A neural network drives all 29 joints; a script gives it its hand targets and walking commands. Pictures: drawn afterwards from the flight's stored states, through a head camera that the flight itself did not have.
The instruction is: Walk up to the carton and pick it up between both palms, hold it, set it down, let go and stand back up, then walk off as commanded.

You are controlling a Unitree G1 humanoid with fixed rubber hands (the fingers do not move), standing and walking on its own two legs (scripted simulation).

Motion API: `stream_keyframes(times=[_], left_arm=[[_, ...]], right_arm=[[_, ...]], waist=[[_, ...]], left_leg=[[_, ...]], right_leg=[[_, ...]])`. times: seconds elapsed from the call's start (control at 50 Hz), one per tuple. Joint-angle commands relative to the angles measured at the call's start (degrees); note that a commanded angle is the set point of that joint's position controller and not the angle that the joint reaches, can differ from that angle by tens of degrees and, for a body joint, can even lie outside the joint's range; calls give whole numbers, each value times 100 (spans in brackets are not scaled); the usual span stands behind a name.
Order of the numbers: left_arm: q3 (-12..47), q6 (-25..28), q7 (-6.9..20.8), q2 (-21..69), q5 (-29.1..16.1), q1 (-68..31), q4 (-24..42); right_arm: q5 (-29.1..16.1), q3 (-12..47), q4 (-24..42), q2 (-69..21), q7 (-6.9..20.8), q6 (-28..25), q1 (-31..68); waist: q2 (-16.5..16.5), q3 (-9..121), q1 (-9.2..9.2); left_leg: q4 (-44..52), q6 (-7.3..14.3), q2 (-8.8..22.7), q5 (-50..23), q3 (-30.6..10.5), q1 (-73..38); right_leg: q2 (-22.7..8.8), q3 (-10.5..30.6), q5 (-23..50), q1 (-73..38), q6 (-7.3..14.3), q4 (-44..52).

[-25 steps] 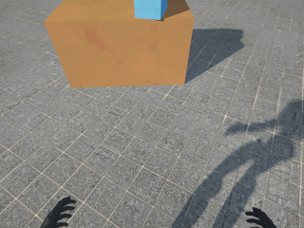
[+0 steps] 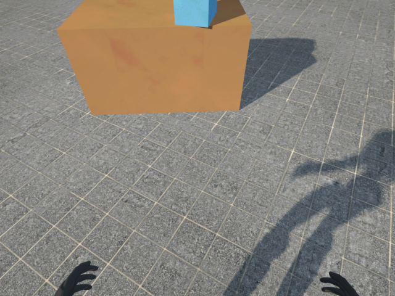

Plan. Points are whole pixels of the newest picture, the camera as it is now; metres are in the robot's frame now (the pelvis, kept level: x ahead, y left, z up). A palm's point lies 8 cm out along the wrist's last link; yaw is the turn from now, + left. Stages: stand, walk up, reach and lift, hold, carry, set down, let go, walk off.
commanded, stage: stand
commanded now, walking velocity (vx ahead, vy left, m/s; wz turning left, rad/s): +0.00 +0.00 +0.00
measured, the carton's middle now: out of the picture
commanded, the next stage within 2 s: walk up in 0.52 s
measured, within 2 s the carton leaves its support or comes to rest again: neither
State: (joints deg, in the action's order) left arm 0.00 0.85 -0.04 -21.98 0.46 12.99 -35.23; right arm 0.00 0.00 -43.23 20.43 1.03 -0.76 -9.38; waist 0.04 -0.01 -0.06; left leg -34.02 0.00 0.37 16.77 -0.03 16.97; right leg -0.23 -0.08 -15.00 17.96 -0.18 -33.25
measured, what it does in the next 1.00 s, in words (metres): lifts its left foot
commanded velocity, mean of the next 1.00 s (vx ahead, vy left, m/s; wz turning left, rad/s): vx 0.00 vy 0.00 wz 0.00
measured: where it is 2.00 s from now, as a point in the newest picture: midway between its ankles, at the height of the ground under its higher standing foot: (187, 264)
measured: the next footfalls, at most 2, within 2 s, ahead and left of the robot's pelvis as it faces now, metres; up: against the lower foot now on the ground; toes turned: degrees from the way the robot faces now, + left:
left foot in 1.02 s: +0.11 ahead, +0.16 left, +0.00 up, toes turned +1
right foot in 1.42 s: +0.38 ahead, -0.09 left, +0.00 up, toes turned +1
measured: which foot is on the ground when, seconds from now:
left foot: down 0.00-0.80, up 0.82-1.00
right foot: down 0.00-1.00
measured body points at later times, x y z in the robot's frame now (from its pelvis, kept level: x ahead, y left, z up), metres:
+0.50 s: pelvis +0.00 +0.00 +0.00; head +0.00 +0.00 +0.45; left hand +0.14 +0.29 -0.08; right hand +0.14 -0.29 -0.09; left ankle +0.01 +0.12 -0.73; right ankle +0.03 -0.12 -0.73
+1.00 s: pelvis +0.03 +0.04 +0.00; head +0.03 +0.04 +0.45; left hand +0.09 +0.37 -0.09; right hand +0.16 -0.26 -0.09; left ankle +0.06 +0.16 -0.72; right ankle +0.03 -0.12 -0.72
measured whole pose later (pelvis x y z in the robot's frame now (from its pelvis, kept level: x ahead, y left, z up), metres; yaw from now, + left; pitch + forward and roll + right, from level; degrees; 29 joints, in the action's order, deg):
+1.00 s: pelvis +0.03 +0.04 +0.00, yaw +2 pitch +0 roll -1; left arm -0.5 3.0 0.8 -27.1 1.4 22.5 -37.8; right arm 0.0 -0.4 -40.4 23.8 4.4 -2.1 -15.8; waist -0.1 0.5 -1.8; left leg -39.2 0.7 0.6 22.3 -0.1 22.0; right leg -3.3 -0.3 -23.9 15.9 4.6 -35.2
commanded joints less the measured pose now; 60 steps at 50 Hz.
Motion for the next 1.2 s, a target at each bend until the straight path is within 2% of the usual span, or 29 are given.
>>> stream_keyframes(times=[0.0,0.06,0.08,0.24,0.34,0.42,0.46,0.52,0.58,0.6,0.68,0.7,0.72,0.78,0.8,0.82,0.84,0.88,0.92,0.96,0.98,1.0,1.02,1.04,1.06,1.1,1.12,1.16,1.18], left_arm=[[-273,115,4,-893,-146,-214,-82],[-343,180,12,-1006,-120,-76,-84],[-312,214,10,-1008,-101,-165,-26],[-267,192,-33,-934,-86,-180,-143],[-330,179,-21,-1068,-79,-158,-150],[-288,237,6,-829,-135,-168,-158],[-311,188,10,-897,-142,-212,-231],[-291,205,9,-866,-159,-193,-247],[-271,212,15,-874,-113,-103,-311],[-316,215,-17,-1063,-119,-231,-275],[-303,211,-11,-1015,-160,-53,-353],[-548,260,101,-1243,85,261,35],[-624,245,129,-1354,90,409,17],[-697,325,128,-1484,135,710,43],[-739,362,75,-1622,226,887,-36],[-780,363,38,-1723,289,897,-73],[-775,401,18,-1665,273,1135,-109],[-768,409,-27,-1751,286,1152,-5],[-724,372,-28,-1768,262,720,196],[-695,308,27,-1711,240,53,369],[-622,289,60,-1361,234,98,368],[-484,325,139,-757,249,-112,617],[-442,287,168,-751,192,-467,947],[-609,237,187,-1208,98,-258,1099],[-662,178,212,-1501,120,75,853],[-669,216,265,-1527,171,371,563],[-694,214,291,-1516,221,227,532],[-638,176,322,-1283,180,103,560],[-619,170,322,-1292,135,-73,618]], right_arm=[[-21,-359,203,1206,-71,-201,279],[6,-345,187,1235,-42,-205,294],[-35,-330,163,1150,-2,-180,198],[-56,-264,120,994,-14,-204,358],[-21,-303,109,1038,-25,-193,206],[-3,-284,-6,1058,-5,-210,99],[-22,-316,20,1105,11,-215,344],[3,-344,-46,1209,-27,-227,196],[-25,-313,-113,1091,-1,-212,289],[-40,-330,-199,1153,1,-210,115],[-38,-300,-114,988,-14,-258,394],[144,-624,159,1233,123,-292,-243],[259,-626,221,1284,176,-270,-128],[287,-657,647,1225,216,-297,67],[288,-615,662,1011,223,-298,-45],[286,-616,794,951,259,-287,62],[325,-621,893,1098,295,-312,303],[288,-625,1038,1189,332,-341,227],[258,-618,991,1206,363,-330,-134],[208,-701,709,1223,361,-297,-1261],[249,-806,489,1294,294,-338,-1889],[291,-943,418,1775,142,-326,-2492],[338,-864,569,1954,41,-327,-2663],[269,-881,753,2160,-48,-305,-1868],[235,-826,848,2047,-94,-314,-1326],[183,-815,752,1838,-125,-356,-1258],[159,-788,803,1733,-129,-425,-1331],[114,-723,673,1558,-107,-465,-1738],[136,-713,642,1607,-96,-469,-1823]], waist=[[-37,85,51],[-110,454,-77],[222,206,-49],[-25,533,-25],[210,373,51],[-127,553,32],[269,275,-94],[-91,274,-1],[43,268,-8],[439,356,10],[140,567,15],[-68,1206,51],[-124,346,-56],[343,-434,-178],[693,-341,-188],[945,-377,-290],[710,-216,-577],[724,-158,-548],[823,-154,-224],[706,93,505],[158,354,750],[-1314,269,1045],[-902,-164,1066],[-513,-678,553],[-155,-850,210],[-87,-784,106],[-217,-1007,192],[-437,-1001,284],[-595,-1005,368]], left_leg=[[1032,214,686,-751,-717,-388],[1201,279,732,-562,-806,-252],[1066,217,691,-729,-677,-353],[1074,256,693,-1179,-694,-509],[1060,259,774,-1071,-671,-652],[1054,265,726,-1099,-652,-643],[1207,302,801,-833,-809,-368],[1161,237,651,-760,-632,-396],[1221,255,703,-585,-593,-548],[1261,221,639,-603,-712,-486],[1269,305,766,-825,-784,-444],[871,578,478,1695,-604,-411],[815,672,517,2689,-954,199],[-106,636,248,1734,-641,1159],[-725,402,-55,896,193,1670],[-811,391,100,997,116,2168],[-1298,288,187,1129,-104,2542],[-1603,249,395,950,-322,2752],[-1226,268,423,965,-98,1843],[-129,278,14,348,412,-642],[277,400,-117,780,122,-2171],[879,701,835,1868,-1702,-2906],[2111,1190,1755,3199,-4198,-2298],[2670,1523,2224,4215,-4582,-1703],[2549,1602,2056,3849,-3793,-1079],[2437,1353,1502,2592,-3135,-1144],[2559,1224,1327,2277,-2591,-730],[2561,1011,1251,1707,-2405,-1112],[2423,1221,1216,1169,-2358,-1341]], right_leg=[[-645,603,608,-466,168,833],[-627,615,468,-805,217,786],[-637,583,662,-683,180,811],[-685,581,1213,-927,227,726],[-694,639,684,-551,216,880],[-715,641,1070,-816,221,882],[-702,572,731,-739,229,873],[-720,701,698,-642,176,1050],[-738,722,535,-510,195,1121],[-727,666,335,-601,173,1130],[-705,597,728,-809,177,1005],[-595,530,-1909,-1144,502,795],[-644,865,-2881,-485,631,639],[-1216,1749,-3168,-428,1022,1412],[-1602,2177,-3054,-1353,1315,1858],[-1984,2440,-2812,-1816,1590,1967],[-2087,2688,-3106,-1966,1699,2168],[-2128,2480,-2841,-2098,1677,2061],[-1907,1852,-2820,-1146,1493,1916],[-1219,623,-3073,747,1034,995],[-703,30,-3145,1721,780,-452],[-112,-588,-2620,3025,474,-2573],[90,280,-2169,3755,262,-3349],[-230,492,-1850,3851,250,-3773],[-500,333,-1364,3256,167,-3543],[-575,378,-851,2655,184,-2907],[-674,289,-507,2345,160,-2664],[-567,170,-104,2448,74,-2443],[-579,184,-14,2515,-19,-2244]])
